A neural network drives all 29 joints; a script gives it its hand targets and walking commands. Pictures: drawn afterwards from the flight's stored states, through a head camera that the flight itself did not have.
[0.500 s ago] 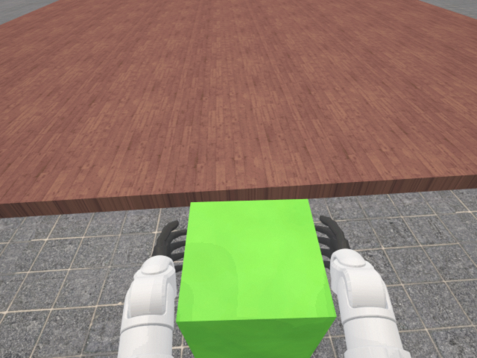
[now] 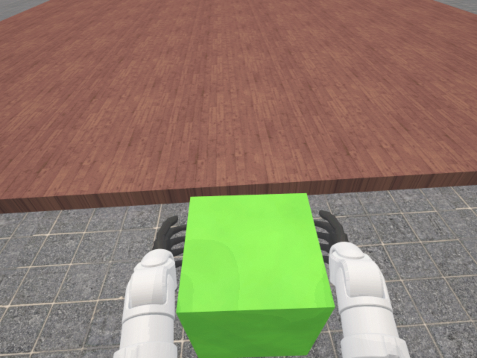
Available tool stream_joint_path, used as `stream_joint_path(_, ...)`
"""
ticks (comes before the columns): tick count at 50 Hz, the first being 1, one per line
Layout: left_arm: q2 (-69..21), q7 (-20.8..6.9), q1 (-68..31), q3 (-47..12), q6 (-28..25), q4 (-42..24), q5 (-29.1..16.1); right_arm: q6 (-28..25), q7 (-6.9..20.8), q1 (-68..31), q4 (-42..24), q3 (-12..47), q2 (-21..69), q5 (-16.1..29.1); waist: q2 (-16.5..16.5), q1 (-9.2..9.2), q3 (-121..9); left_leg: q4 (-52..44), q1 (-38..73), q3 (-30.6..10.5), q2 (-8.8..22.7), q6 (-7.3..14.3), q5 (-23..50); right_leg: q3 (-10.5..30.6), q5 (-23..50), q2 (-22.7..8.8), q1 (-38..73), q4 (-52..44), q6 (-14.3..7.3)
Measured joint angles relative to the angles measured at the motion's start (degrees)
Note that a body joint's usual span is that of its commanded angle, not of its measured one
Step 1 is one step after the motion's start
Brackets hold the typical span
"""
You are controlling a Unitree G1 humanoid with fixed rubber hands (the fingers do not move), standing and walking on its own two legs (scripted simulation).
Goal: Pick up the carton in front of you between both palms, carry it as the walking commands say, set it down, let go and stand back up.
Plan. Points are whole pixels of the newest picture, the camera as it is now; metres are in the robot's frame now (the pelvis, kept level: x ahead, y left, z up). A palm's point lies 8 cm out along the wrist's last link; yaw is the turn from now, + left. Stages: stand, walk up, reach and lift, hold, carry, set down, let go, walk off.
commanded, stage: hold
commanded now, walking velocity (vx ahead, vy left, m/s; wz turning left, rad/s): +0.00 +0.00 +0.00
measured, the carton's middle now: (250, 279) +0.29 +0.00 -0.02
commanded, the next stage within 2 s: carry in 0.62 s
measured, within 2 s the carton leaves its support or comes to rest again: neither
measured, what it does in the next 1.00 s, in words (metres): lifts its right foot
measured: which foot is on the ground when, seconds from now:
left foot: down 0.00-1.00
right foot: down 0.00-0.84, up 0.86-1.00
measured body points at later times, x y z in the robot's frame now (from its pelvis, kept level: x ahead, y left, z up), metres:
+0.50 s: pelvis +0.01 +0.00 +0.00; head -0.03 +0.00 +0.45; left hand +0.30 +0.15 +0.04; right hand +0.30 -0.15 +0.04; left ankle +0.01 +0.12 -0.74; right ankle +0.03 -0.12 -0.74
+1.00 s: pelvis +0.09 +0.02 +0.00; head +0.07 +0.02 +0.45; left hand +0.37 +0.18 +0.07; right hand +0.38 -0.12 +0.08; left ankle +0.02 +0.13 -0.74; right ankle +0.09 -0.10 -0.71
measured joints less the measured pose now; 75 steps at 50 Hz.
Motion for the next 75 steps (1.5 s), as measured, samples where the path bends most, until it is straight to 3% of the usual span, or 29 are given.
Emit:
stream_joint_path(30, 0.6, 0.1, 2.5, -2.5, 0.9, -2.5, -0.5, 0.9, -0.3, 2.7, -2.6, 2.5, -0.6, 0.7, 0.0, -0.01, -0.4, -1.1, 0.6, 0.1, 0.0, 0.1, 0.0, 0.2, 0.1, -0.1, 0.6, -1.1, 0.1)
stream_joint_path(34, 0.7, 0.6, 2.9, -3.0, 1.6, -2.8, -1.0, 1.3, -0.4, 3.2, -2.9, 2.6, -0.8, 1.2, 0.0, -0.27, -4.7, 3.6, -5.3, -0.2, -0.1, 0.0, -4.9, -0.5, -4.7, -0.1, -4.9, 3.0, 0.1)
stream_joint_path(36, 0.8, 0.9, 3.4, -3.8, 2.5, -4.6, -1.6, 2.0, -0.7, 3.9, -4.7, 3.0, -0.9, 2.1, 0.0, -0.54, -6.6, 5.7, -8.2, 0.2, 0.3, 0.0, -8.8, -1.2, -7.5, -0.2, -6.9, 3.8, -0.1)
stream_joint_path(40, 0.9, 2.4, 4.2, -5.9, 5.3, -10.3, -3.4, 4.5, -1.5, 4.9, -10.3, 4.1, -1.7, 4.7, -0.8, -0.91, -9.0, 8.2, -12.0, 3.3, 1.3, 0.2, -8.4, -2.3, -3.5, -1.4, -9.7, 4.9, -0.2)
stream_joint_path(43, 1.4, 3.4, 6.0, -6.7, 9.5, -15.5, -5.1, 8.4, -2.5, 5.1, -13.6, 5.5, -1.8, 6.5, -1.5, -0.45, -11.0, 5.7, -11.2, 5.1, 0.7, 0.8, -4.8, -2.1, -9.4, -2.8, -11.6, 8.7, -0.2)
stream_joint_path(47, 3.6, 4.2, 7.2, -7.1, 15.4, -20.6, -8.4, 14.1, -4.7, 6.0, -18.2, 8.2, -1.2, 7.3, 0.3, 0.18, -12.3, 2.1, -9.3, 6.1, 2.0, 1.5, -5.1, -6.8, -15.9, -3.1, -18.3, 19.2, 0.0)
stream_joint_path(50, 3.5, 4.8, 6.9, -7.4, 18.8, -24.1, -10.1, 18.1, -5.7, 7.3, -24.0, 8.7, -1.5, 8.3, 1.5, 0.22, -11.7, -2.4, -6.8, 5.5, 3.3, 0.9, -4.4, -9.6, -13.2, -2.5, -21.8, 18.1, 0.2)
stream_joint_path(54, 1.4, 5.4, 8.2, -7.5, 21.5, -30.2, -10.0, 21.7, -5.9, 8.6, -30.8, 8.5, -1.6, 9.3, 2.0, -0.35, -11.1, -3.8, -3.7, 5.2, 4.2, -0.1, -6.5, -13.0, -6.4, -1.8, -22.6, 9.1, 0.5)
stream_joint_path(56, 1.5, 5.5, 8.6, -8.6, 22.9, -32.6, -9.8, 23.1, -5.9, 9.1, -33.4, 8.5, -1.6, 9.7, 1.8, -0.92, -10.8, 0.8, -3.4, 4.7, 4.3, -0.8, -10.7, -15.1, -2.2, -1.5, -19.6, 2.7, -0.2)
stream_joint_path(57, 1.5, 5.6, 8.5, -9.2, 23.3, -32.8, -9.8, 23.7, -5.8, 9.3, -34.3, 8.0, -1.7, 9.9, 2.2, -1.03, -10.8, 6.4, -5.1, 5.1, 5.0, -0.8, -13.5, -16.0, 1.6, -1.4, -19.1, 2.9, -1.6)
stream_joint_path(59, 1.5, 5.9, 8.0, -10.2, 24.4, -32.0, -9.6, 25.1, -5.9, 9.6, -34.7, 6.8, -1.7, 10.3, 2.3, -0.90, -10.6, 22.4, -11.8, 5.7, 5.2, 0.0, -15.1, -17.2, 0.0, -1.5, -18.7, 6.0, -3.9)
stream_joint_path(61, 1.5, 6.2, 8.0, -10.1, 26.1, -32.1, -9.7, 26.7, -6.0, 9.3, -34.5, 6.5, -1.7, 10.6, 1.2, -0.58, -10.1, 34.2, -18.7, 7.2, 4.9, 1.0, -13.6, -17.4, -2.5, -1.9, -16.3, 5.1, -4.5)
stream_joint_path(63, 1.5, 6.5, 7.9, -9.6, 27.5, -32.9, -9.7, 27.7, -6.0, 8.3, -33.8, 6.5, -1.6, 10.8, 0.5, -0.05, -9.6, 37.4, -24.1, 8.8, 5.6, 1.2, -9.9, -17.1, -2.6, -2.0, -13.1, 1.8, -3.8)
stream_joint_path(69, 1.3, 6.6, 6.3, -7.4, 28.0, -33.1, -10.1, 27.8, -6.0, 5.8, -32.5, 6.6, -1.2, 10.2, -0.7, 1.50, -9.2, 22.4, -31.8, 11.2, 6.9, -0.2, -0.6, -15.8, -3.6, -2.7, -3.6, -6.8, -2.4)
stream_joint_path(75, 1.3, 6.5, 6.2, -7.7, 27.2, -32.7, -10.3, 26.9, -5.9, 6.9, -33.3, 6.9, -1.4, 10.0, -0.8, 1.53, -8.9, 7.8, -30.1, 15.4, 5.6, 1.1, 6.8, -15.3, -10.6, -4.1, 5.1, -7.2, 0.8)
